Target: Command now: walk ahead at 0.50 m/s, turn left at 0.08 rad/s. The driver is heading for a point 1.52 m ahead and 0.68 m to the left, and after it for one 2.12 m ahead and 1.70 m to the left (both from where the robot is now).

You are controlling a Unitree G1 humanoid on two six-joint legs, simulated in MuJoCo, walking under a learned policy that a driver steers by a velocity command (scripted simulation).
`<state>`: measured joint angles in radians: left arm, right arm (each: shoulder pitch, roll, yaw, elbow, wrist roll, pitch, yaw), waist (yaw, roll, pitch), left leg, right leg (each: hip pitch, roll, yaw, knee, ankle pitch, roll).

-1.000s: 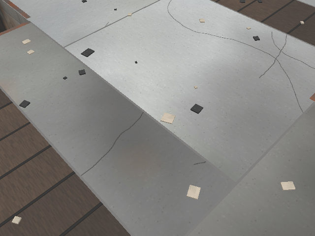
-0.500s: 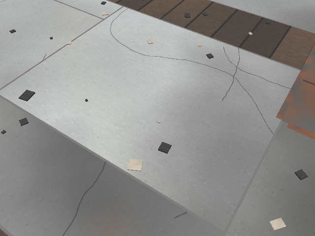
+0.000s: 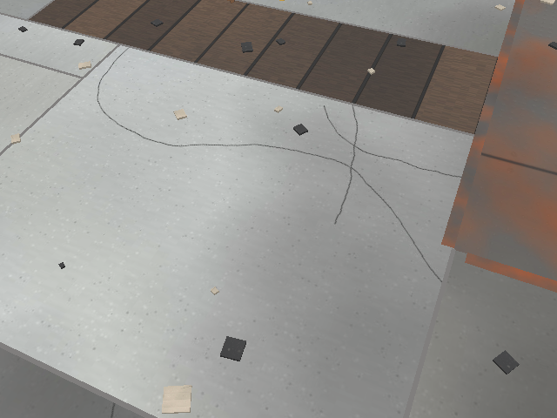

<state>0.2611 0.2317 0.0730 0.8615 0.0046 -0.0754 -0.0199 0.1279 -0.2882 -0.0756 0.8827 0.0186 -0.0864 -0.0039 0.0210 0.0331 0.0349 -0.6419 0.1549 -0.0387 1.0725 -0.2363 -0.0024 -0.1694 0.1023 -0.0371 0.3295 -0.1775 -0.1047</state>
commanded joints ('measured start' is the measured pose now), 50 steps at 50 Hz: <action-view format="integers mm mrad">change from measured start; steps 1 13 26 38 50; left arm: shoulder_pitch -2 32 -93 -161 -32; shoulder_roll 151 197 132 187 173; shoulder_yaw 31 36 4 28 27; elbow -43 0 -146 -200 -133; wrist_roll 4 -5 11 -10 4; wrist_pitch -24 17 -32 -69 -43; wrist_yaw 19 51 33 8 22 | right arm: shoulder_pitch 11 -119 96 189 98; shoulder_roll -59 -63 -140 -118 -60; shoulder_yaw -11 0 -32 -32 -11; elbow -34 -134 -163 -181 -298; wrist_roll -4 3 -8 0 3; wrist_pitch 12 -2 7 46 63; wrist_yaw -1 70 9 -14 10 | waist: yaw -11 5 -3 0 -5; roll -67 -129 -1 97 -118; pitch -24 -18 -52 -105 -22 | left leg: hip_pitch -57 8 381 458 -109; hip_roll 18 -156 -14 -68 -33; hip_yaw -10 129 -263 -361 -59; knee -121 -493 -859 -571 22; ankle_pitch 172 161 345 172 -11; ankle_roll -12 101 312 158 -7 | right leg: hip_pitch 27 351 -422 -96 39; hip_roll -279 -351 -198 -107 -377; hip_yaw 120 -82 92 99 180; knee -175 15 635 97 -164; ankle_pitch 375 889 -102 126 132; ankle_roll -126 -21 154 90 -97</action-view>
